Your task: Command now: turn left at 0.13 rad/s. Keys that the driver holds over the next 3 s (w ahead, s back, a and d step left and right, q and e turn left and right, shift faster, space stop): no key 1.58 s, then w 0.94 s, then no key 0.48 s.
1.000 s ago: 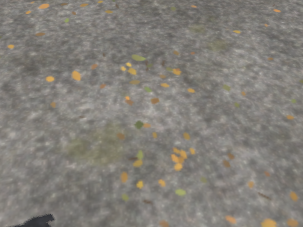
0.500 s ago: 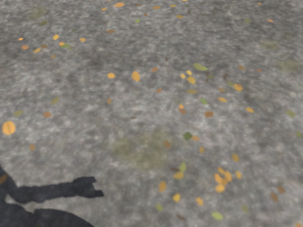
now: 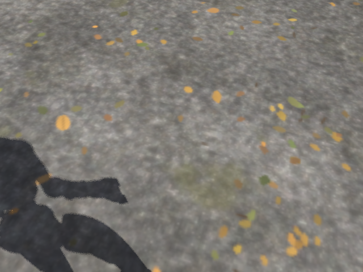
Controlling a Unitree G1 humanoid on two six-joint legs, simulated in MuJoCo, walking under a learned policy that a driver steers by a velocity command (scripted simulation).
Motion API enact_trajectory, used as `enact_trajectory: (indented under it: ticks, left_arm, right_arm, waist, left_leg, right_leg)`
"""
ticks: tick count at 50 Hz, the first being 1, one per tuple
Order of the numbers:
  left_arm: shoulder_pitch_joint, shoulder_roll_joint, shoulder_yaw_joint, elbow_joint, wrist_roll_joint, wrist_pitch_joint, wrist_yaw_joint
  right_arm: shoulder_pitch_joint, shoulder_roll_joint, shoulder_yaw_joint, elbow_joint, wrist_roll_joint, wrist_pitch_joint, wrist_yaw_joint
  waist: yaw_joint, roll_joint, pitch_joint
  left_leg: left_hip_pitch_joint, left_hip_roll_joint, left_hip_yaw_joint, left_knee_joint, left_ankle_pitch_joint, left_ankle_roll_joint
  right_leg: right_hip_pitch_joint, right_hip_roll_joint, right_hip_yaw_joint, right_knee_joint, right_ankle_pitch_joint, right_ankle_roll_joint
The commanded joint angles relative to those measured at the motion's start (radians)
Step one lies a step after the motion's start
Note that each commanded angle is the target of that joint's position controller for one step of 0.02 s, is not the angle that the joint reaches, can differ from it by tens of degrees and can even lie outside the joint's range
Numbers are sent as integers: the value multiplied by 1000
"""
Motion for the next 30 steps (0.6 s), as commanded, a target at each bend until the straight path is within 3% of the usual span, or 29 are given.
enact_trajectory:
  ticks: [1, 3, 5, 7, 8, 9, 10, 11, 12, 14, 22, 30]
  left_arm:
    - [17, 84, 25, -40, -1, -3, 6]
    - [5, 54, 12, -38, -5, -8, 2]
    - [-3, 49, 7, -38, -8, -11, 0]
    - [28, 44, 0, -24, 4, -17, -5]
    - [30, 83, 4, -26, 17, -20, -4]
    - [24, 153, 17, -28, 12, -18, 1]
    - [0, 139, 19, -11, -1, -19, -3]
    - [-15, 97, 9, -18, 1, -24, -8]
    - [-16, 81, 4, -8, 9, -29, -6]
    - [-10, 69, -2, 5, 9, -43, -4]
    - [8, 58, -12, 54, 4, -42, 11]
    - [8, 44, -17, 106, 1, -38, 11]
  right_arm:
    - [-59, -150, -41, -40, 4, -28, -6]
    - [-62, -135, -37, -25, 5, -23, -6]
    - [-58, -129, -34, -5, 8, -17, -6]
    - [-55, -112, -26, 21, 19, -16, -3]
    - [-18, -99, -22, 38, 11, -23, -1]
    - [19, -108, -26, 45, -3, -28, 4]
    - [12, -98, -24, 49, -7, -25, 2]
    - [-30, -124, -28, 57, -4, -22, -3]
    - [-43, -120, -31, 60, 3, -18, -9]
    - [-33, -114, -32, 74, 6, -7, -17]
    - [6, -105, -38, 166, 11, -12, -24]
    - [41, -111, -38, 260, 15, -16, -35]
  waist:
    - [1, 193, -83]
    - [-13, 189, -89]
    - [-21, 184, -97]
    - [10, 151, -91]
    - [-8, 103, -96]
    - [-56, 4, -78]
    - [-63, -71, -57]
    - [-32, -40, -26]
    - [-30, -33, -27]
    - [-26, -24, -24]
    - [-16, 39, -20]
    - [-20, 49, -14]
  left_leg:
    - [55, 229, -175, -127, 468, 177]
    - [64, 212, -159, -110, 457, 176]
    - [75, 215, -179, -97, 416, 180]
    - [37, 185, -170, -85, 282, 131]
    - [6, 149, -159, -74, 171, 82]
    - [-16, 90, -112, -63, 54, 43]
    - [33, 48, -60, -70, 6, 8]
    - [48, 44, -55, -45, 10, -5]
    - [54, 46, -52, -34, 30, -3]
    - [45, 51, -58, -34, 82, 1]
    - [35, 52, -52, -46, 112, -16]
    - [50, 53, -43, -50, 140, -24]
  right_leg:
    - [-14, -12, 33, 56, 38, 23]
    - [28, -7, 18, -47, 71, 20]
    - [77, 1, 8, -171, 129, 13]
    - [200, 8, 5, -409, 375, -13]
    - [266, -33, 61, -423, 526, -33]
    - [258, -70, 78, -386, 576, -68]
    - [155, -57, 76, -390, 387, -105]
    - [115, -39, 72, -413, 304, -105]
    - [107, -35, 71, -424, 286, -93]
    - [123, -22, 59, -420, 314, -77]
    - [154, -3, 43, -407, 312, -80]
    - [161, 12, 31, -412, 334, -85]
